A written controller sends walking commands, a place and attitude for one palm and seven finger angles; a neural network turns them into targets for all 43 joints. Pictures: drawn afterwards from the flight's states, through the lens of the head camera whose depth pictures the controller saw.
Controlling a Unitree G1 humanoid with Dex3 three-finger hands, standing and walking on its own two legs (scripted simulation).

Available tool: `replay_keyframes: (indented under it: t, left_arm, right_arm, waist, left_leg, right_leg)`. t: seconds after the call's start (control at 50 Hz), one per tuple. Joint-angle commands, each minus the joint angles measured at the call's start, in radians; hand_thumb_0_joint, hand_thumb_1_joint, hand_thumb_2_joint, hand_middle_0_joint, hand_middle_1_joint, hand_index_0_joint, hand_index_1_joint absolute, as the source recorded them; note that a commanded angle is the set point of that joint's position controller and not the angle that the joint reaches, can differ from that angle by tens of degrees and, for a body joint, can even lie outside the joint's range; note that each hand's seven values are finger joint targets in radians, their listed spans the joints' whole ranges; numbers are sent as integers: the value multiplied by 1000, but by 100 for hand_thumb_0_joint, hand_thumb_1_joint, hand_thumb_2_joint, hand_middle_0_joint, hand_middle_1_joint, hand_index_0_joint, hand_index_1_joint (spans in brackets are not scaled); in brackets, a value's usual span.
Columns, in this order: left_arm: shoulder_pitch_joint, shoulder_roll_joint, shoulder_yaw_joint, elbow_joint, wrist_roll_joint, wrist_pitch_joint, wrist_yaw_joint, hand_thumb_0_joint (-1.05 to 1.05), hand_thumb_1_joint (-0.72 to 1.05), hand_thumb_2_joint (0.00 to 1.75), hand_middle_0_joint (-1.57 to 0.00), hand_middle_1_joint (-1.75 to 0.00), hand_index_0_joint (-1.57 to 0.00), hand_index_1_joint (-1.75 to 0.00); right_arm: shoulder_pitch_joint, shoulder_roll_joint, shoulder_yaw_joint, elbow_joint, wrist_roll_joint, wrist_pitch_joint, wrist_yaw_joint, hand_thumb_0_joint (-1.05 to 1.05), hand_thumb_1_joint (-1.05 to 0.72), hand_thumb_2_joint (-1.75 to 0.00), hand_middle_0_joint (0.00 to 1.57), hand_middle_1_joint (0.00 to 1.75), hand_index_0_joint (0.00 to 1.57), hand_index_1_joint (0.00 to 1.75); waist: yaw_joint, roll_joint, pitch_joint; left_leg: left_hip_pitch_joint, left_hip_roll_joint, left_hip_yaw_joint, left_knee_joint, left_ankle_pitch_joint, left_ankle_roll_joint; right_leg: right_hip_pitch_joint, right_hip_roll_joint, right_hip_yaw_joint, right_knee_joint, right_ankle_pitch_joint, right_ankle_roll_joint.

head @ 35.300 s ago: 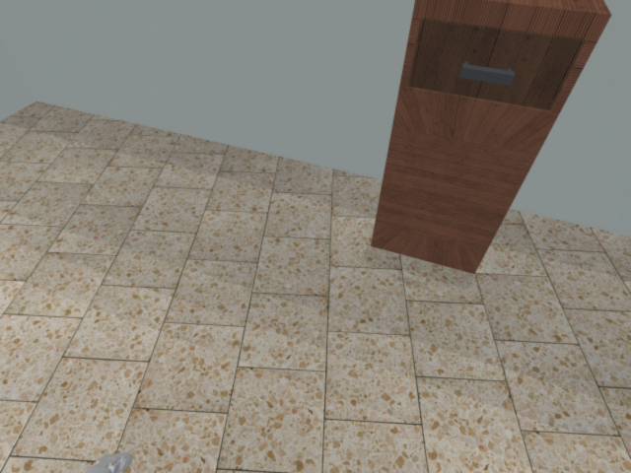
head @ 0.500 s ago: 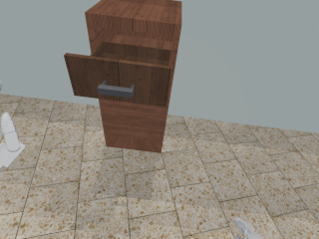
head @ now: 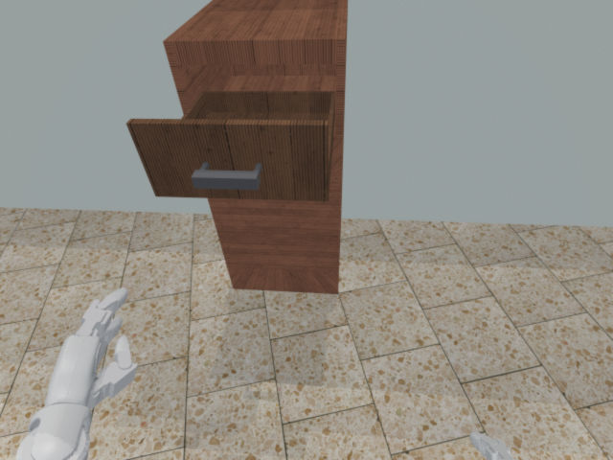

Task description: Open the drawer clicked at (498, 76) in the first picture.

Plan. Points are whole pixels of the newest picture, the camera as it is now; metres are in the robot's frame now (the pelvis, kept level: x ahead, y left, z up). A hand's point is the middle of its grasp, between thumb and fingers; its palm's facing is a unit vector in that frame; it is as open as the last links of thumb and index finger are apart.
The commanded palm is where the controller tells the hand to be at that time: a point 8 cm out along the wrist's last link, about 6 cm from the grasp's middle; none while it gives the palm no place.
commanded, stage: let the arm hang, fingers relaxed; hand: left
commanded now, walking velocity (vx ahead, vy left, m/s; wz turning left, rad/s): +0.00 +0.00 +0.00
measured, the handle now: (229, 173) +0.62 +0.18 +0.07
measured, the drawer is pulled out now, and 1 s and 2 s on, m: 0.30 0.30 0.30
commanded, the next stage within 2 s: look to check the result in 0.98 s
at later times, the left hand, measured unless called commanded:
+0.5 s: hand out of the picture -0.04 +0.20 -0.14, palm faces +0.01 -0.96 -0.28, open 7.3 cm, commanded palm none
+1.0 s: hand out of the picture +0.07 +0.19 -0.14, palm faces -0.04 -0.96 -0.27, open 7.4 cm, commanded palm none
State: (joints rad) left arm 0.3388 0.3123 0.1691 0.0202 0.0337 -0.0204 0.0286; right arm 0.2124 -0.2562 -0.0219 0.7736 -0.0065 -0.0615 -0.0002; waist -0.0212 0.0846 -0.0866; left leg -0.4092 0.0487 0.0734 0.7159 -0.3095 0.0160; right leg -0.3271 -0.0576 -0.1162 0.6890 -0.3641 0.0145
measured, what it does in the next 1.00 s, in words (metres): stands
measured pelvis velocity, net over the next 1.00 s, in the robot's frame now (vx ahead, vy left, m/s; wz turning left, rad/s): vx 0.00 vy -0.02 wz -0.01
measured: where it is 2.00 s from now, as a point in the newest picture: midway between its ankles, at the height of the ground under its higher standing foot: outside the picture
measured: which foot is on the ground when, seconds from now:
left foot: down 0.00-1.00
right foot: down 0.00-1.00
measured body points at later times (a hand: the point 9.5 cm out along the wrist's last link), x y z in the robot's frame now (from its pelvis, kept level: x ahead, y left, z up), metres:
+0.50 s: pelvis -0.01 -0.02 +0.02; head +0.01 -0.03 +0.47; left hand -0.04 +0.25 -0.12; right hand +0.00 -0.26 -0.14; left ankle +0.04 +0.10 -0.72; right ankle +0.00 -0.13 -0.72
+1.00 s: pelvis +0.00 -0.02 +0.03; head +0.01 -0.02 +0.48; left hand +0.08 +0.24 -0.12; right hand +0.01 -0.28 -0.12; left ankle +0.04 +0.10 -0.72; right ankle +0.00 -0.13 -0.72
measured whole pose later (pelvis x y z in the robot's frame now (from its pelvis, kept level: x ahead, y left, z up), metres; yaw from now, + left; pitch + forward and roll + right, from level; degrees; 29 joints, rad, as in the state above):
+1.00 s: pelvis +0.00 -0.02 +0.03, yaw -1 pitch -2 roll +0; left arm 0.14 0.25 0.01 1.09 0.01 -0.01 0.01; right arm 0.21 -0.25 -0.02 1.12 -0.02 0.01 -0.01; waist -0.03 0.01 0.07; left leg -0.18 0.05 0.09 0.36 -0.14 -0.01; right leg -0.12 -0.03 -0.11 0.36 -0.20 -0.01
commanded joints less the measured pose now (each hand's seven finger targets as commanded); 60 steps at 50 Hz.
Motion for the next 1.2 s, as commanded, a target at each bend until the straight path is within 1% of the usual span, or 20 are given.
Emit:
replay_keyframes:
  t: [0.0, 0.02, 0.04, 0.06, 0.08, 0.12, 0.18, 0.22, 0.24, 0.26, 0.28, 0.34, 0.46, 0.56, 0.58, 0.66, 0.68, 0.74, 0.98, 1.18]
  left_arm:
    - [33, 43, -79, 273, 15, 54, -32, 0, 90, 90, -20, -30, -20, -30]
    - [0, 61, -81, 342, 13, 55, -30, 0, 90, 90, -20, -30, -20, -30]
    - [-25, 72, -87, 411, 7, 55, -28, 0, 90, 90, -20, -30, -20, -30]
    - [-37, 71, -93, 477, 1, 51, -27, 0, 90, 90, -20, -30, -20, -30]
    - [-39, 68, -102, 537, -6, 48, -25, 0, 90, 90, -20, -30, -20, -30]
    - [-5, 53, -113, 649, -13, 38, -23, 0, 90, 90, -20, -30, -20, -30]
    - [44, 17, -103, 765, -15, 22, -17, 0, 90, 90, -20, -30, -20, -30]
    - [36, 33, -117, 827, -20, 18, -19, 0, 90, 90, -20, -30, -20, -30]
    - [29, 33, -120, 849, -21, 17, -19, 0, 90, 90, -20, -30, -20, -30]
    - [25, 37, -123, 874, -21, 16, -19, 0, 90, 90, -20, -30, -20, -30]
    - [13, 45, -124, 891, -21, 16, -18, 0, 90, 90, -20, -30, -20, -30]
    - [-5, 49, -132, 949, -20, 18, -16, 0, 90, 90, -20, -30, -20, -30]
    - [-25, 71, -135, 1020, -21, 14, -8, 0, 90, 90, -20, -30, -20, -30]
    - [-60, 82, -132, 1038, -20, 10, -4, 0, 90, 90, -20, -30, -20, -30]
    - [-58, 85, -131, 1039, -20, 8, -2, 0, 90, 90, -20, -30, -20, -30]
    - [-95, 86, -130, 1042, -21, 6, -3, 0, 90, 90, -20, -30, -20, -30]
    - [-87, 89, -130, 1042, -21, 4, -1, 0, 90, 90, -20, -30, -20, -30]
    - [-115, 99, -126, 1040, -21, 3, -3, 0, 90, 90, -20, -30, -20, -30]
    - [-178, 143, -117, 1029, -22, -11, -7, 0, 90, 90, -20, -30, -20, -30]
    - [-212, 185, -118, 1034, -21, -14, -11, 0, 90, 90, -20, -30, -20, -30]
  right_arm:
    - [-7, -103, -23, -67, -26, 29, -6, 0, -90, -90, 20, 30, 20, 30]
    - [-2, -90, -18, -51, -31, 41, -7, 0, -90, -90, 20, 30, 20, 30]
    - [7, -87, -14, -34, -32, 51, -7, 0, -90, -90, 20, 30, 20, 30]
    - [9, -86, -13, -14, -34, 58, -7, 0, -90, -90, 20, 30, 20, 30]
    - [8, -87, -10, 4, -33, 61, -5, 0, -90, -90, 20, 30, 20, 30]
    - [24, -93, -6, 44, -29, 56, -8, 0, -90, -90, 20, 30, 20, 30]
    - [38, -81, -13, 78, -24, 56, -18, 0, -90, -90, 20, 30, 20, 30]
    - [70, -73, -10, 117, -16, 58, -20, 0, -90, -90, 20, 30, 20, 30]
    - [79, -72, -12, 132, -14, 59, -22, 0, -90, -90, 20, 30, 20, 30]
    - [85, -72, -13, 147, -13, 61, -23, 0, -90, -90, 20, 30, 20, 30]
    - [91, -81, -16, 156, -10, 65, -24, 0, -90, -90, 20, 30, 20, 30]
    - [105, -83, -18, 203, -10, 70, -25, 0, -90, -90, 20, 30, 20, 30]
    - [103, -93, -22, 264, -9, 75, -21, 0, -90, -90, 20, 30, 20, 30]
    - [85, -94, -22, 292, -13, 74, -17, 0, -90, -90, 20, 30, 20, 30]
    - [76, -91, -23, 293, -11, 75, -16, 0, -90, -90, 20, 30, 20, 30]
    - [58, -97, -21, 304, -14, 66, -16, 0, -90, -90, 20, 30, 20, 30]
    - [46, -97, -22, 303, -12, 65, -17, 0, -90, -90, 20, 30, 20, 30]
    - [37, -102, -23, 308, -14, 62, -16, 0, -90, -90, 20, 30, 20, 30]
    - [-22, -165, -31, 303, -10, 50, -17, 0, -90, -90, 20, 30, 20, 30]
    - [-73, -220, -35, 297, -8, 51, -15, 0, -90, -90, 20, 30, 20, 30]
  waist:
    - [15, -317, 151]
    - [3, -324, 188]
    - [-3, -297, 215]
    - [-4, -222, 232]
    - [0, -90, 236]
    - [14, 69, 172]
    - [25, 131, 26]
    - [17, 89, -27]
    - [13, 57, -16]
    - [11, 44, -3]
    - [7, -17, 32]
    - [2, -49, 132]
    - [-2, -131, 180]
    - [0, -108, 179]
    - [4, -124, 179]
    - [6, -88, 175]
    - [14, -84, 168]
    - [11, -79, 163]
    - [13, -67, 104]
    - [7, -68, 101]
  left_leg:
    - [-54, 45, -113, -102, 156, 27]
    - [-32, 19, -85, -104, 157, 13]
    - [6, 17, -82, -125, 150, 10]
    - [28, 26, -90, -155, 158, 11]
    - [44, 40, -106, -206, 165, 12]
    - [42, 65, -132, -284, 186, 18]
    - [117, 71, -127, -294, 186, 16]
    - [163, 72, -115, -297, 180, 14]
    - [169, 71, -114, -301, 160, 12]
    - [177, 69, -107, -306, 145, 10]
    - [188, 75, -112, -316, 145, 10]
    - [183, 71, -102, -341, 117, 10]
    - [216, 66, -87, -362, 78, 9]
    - [217, 63, -85, -380, 77, 7]
    - [222, 65, -85, -381, 78, 9]
    - [206, 71, -93, -403, 131, 5]
    - [214, 73, -93, -406, 131, 6]
    - [202, 72, -92, -413, 144, 2]
    - [261, 88, -102, -424, 236, 0]
    - [292, 93, -106, -439, 217, 1]
  right_leg:
    - [-9, -86, 112, -181, 168, -51]
    - [-26, -107, 133, -215, 173, -67]
    - [-59, -111, 132, -238, 122, -68]
    - [-78, -103, 131, -249, 70, -65]
    - [-66, -81, 119, -250, 25, -59]
    - [58, -46, 107, -217, 101, -45]
    - [179, -44, 94, -244, 173, -47]
    - [203, -52, 99, -267, 200, -51]
    - [196, -56, 98, -286, 191, -54]
    - [183, -62, 100, -305, 179, -57]
    - [157, -58, 93, -317, 169, -59]
    - [98, -68, 96, -365, 111, -62]
    - [59, -74, 112, -422, 5, -62]
    - [70, -75, 118, -429, -11, -59]
    - [67, -73, 119, -436, -17, -58]
    - [113, -72, 113, -410, 74, -55]
    - [120, -70, 118, -417, 77, -54]
    - [144, -74, 117, -414, 99, -53]
    - [200, -81, 119, -424, 223, -53]
    - [190, -84, 129, -453, 197, -49]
